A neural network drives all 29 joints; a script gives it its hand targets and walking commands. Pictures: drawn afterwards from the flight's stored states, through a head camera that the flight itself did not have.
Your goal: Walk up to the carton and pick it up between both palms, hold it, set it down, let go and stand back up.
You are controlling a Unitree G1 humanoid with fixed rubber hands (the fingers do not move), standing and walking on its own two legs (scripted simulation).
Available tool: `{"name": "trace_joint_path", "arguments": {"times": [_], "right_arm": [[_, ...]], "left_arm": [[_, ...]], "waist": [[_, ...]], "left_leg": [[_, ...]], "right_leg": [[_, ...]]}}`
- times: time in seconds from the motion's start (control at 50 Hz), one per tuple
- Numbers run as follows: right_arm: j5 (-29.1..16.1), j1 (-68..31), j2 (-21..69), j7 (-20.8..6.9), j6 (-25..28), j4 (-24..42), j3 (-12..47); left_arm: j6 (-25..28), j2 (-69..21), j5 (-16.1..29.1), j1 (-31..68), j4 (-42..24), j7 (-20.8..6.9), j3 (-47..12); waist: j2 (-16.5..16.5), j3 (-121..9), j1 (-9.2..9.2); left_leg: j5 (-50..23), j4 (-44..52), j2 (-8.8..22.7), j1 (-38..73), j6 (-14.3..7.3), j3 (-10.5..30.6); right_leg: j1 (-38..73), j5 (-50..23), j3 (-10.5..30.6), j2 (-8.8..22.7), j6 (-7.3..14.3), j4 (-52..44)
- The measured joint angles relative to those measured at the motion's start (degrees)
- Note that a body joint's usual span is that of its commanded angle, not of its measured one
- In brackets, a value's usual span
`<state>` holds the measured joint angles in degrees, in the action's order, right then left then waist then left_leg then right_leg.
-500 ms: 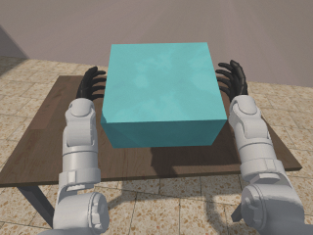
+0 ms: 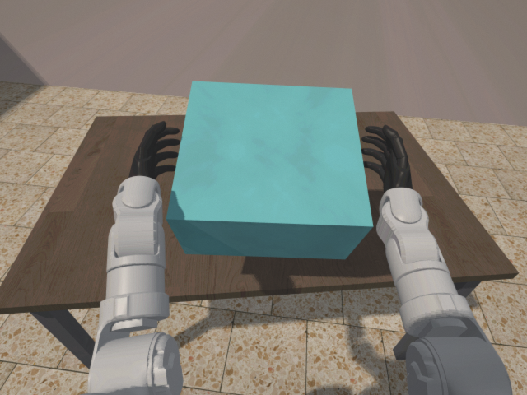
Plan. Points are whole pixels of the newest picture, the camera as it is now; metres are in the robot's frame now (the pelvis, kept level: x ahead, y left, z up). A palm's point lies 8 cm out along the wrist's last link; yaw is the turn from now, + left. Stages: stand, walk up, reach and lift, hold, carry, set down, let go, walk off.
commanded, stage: set down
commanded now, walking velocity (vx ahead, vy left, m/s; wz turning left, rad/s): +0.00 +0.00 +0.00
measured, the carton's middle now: (269, 170) +0.44 +0.01 +0.12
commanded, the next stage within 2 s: none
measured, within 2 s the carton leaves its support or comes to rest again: neither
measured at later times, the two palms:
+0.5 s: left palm (166, 186) +0.41 +0.19 +0.11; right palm (383, 182) +0.40 -0.18 +0.14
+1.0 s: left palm (162, 202) +0.40 +0.19 +0.09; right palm (381, 195) +0.38 -0.17 +0.12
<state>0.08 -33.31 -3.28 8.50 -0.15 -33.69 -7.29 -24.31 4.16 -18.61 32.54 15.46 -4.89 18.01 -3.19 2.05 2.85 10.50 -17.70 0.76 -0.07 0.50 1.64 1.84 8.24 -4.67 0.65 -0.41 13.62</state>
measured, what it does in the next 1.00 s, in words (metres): stands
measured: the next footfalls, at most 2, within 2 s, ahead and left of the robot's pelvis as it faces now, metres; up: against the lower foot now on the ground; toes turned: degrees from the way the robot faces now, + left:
none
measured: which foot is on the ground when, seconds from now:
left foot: down 0.00-1.00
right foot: down 0.00-1.00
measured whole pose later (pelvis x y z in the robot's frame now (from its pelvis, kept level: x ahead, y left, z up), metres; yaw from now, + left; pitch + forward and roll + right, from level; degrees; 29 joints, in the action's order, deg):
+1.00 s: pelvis +0.01 +0.01 +0.00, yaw +0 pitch -3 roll -1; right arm 7.7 -33.1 0.9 3.1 6.3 -41.3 -20.8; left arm -11.8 3.8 -17.1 34.4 33.8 -5.6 19.6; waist -7.0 2.9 2.8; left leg 10.7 -17.3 -0.5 -3.2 0.2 1.6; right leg -1.2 8.7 -4.7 2.0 -1.4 13.4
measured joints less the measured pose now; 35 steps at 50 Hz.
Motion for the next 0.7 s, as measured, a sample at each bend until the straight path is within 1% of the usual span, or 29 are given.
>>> {"name": "trace_joint_path", "arguments": {"times": [0.06, 0.1, 0.14, 0.24, 0.34, 0.38, 0.46, 0.56, 0.62, 0.7], "right_arm": [[0.1, 0.2, 0.3, -1.4, -0.4, 0.0, -1.7], [1.0, 0.2, 1.0, -2.7, -0.4, 0.0, -3.7], [2.4, 0.1, 1.9, -3.9, -0.4, -0.2, -5.7], [5.7, -1.1, 3.4, -6.0, 1.2, -2.6, -9.7], [6.2, -2.3, 3.8, -6.1, 4.7, -3.8, -10.9], [6.2, -2.7, 3.8, -5.9, 5.8, -4.2, -11.0], [6.2, -2.4, 3.8, -5.1, 6.1, -4.8, -10.7], [6.2, 0.4, 3.8, -2.0, 6.1, -4.8, -7.8], [6.1, 1.8, 3.8, 0.0, 6.3, -4.7, -6.0], [5.7, 2.2, 3.8, 0.8, 6.9, -4.7, -5.3]], "left_arm": [[0.8, 0.0, 0.0, 0.0, 1.9, -1.4, 0.4], [1.2, 0.0, -0.1, 0.0, 4.0, -2.2, 0.7], [1.9, 0.0, -0.1, 0.0, 6.5, -2.3, 0.8], [5.0, 0.0, -0.5, 0.4, 10.8, -1.2, 0.8], [8.5, 0.0, -0.5, 1.5, 12.1, 1.2, 0.8], [9.6, 0.0, -0.5, 1.8, 12.2, 2.0, 0.8], [10.6, 0.0, -0.5, 1.8, 13.6, 2.2, 0.8], [10.4, 0.0, -0.5, 1.7, 14.2, 2.2, 0.8], [10.4, 0.0, 0.7, 1.6, 14.2, 2.7, 0.8], [10.7, 0.0, 1.4, 1.6, 14.2, 3.2, 0.8]], "waist": [[-0.9, 0.1, 0.0], [-1.6, 0.2, 0.01], [-2.3, 0.3, 0.01], [-3.5, 0.5, 0.0], [-2.9, 0.5, -0.01], [-2.2, 0.5, -0.01], [-0.9, 0.5, 0.0], [-0.6, 0.5, 0.0], [-0.5, 0.4, 0.0], [-0.3, -0.2, -0.01]], "left_leg": [[-0.2, 0.0, 0.0, 0.1, 0.0, 0.0], [-0.4, 0.0, 0.0, 0.1, 0.0, 0.0], [-0.5, 0.1, 0.0, 0.1, 0.0, 0.0], [-0.5, 0.6, 0.0, -0.5, 0.0, 0.0], [-0.5, 1.0, -0.2, -2.0, 0.0, 0.0], [-0.3, 1.1, -0.3, -2.5, 0.0, 0.0], [0.4, 1.1, -0.3, -2.5, 0.0, 0.0], [1.0, 1.1, -0.3, -2.5, 0.0, 0.0], [1.0, 1.1, -0.3, -2.5, 0.0, 0.0], [1.0, 0.5, -0.3, -2.5, 0.0, 0.0]], "right_leg": [[0.1, -0.2, 0.0, 0.0, 0.0, 0.0], [0.1, -0.3, 0.0, 0.0, 0.0, 0.0], [0.0, -0.3, 0.0, 0.0, 0.0, 0.0], [-0.7, -0.2, 0.0, 0.1, 0.0, 0.0], [-2.5, 0.1, 0.0, 0.2, 0.0, 0.0], [-2.9, 0.3, 0.0, 0.3, 0.0, 0.0], [-3.0, 1.0, 0.0, 0.3, 0.0, 0.0], [-3.0, 1.6, 0.0, 0.3, -0.1, 0.0], [-3.0, 1.3, 0.0, 0.3, -0.2, 0.0], [-2.7, 0.4, 0.0, 0.3, -0.3, 0.0]]}}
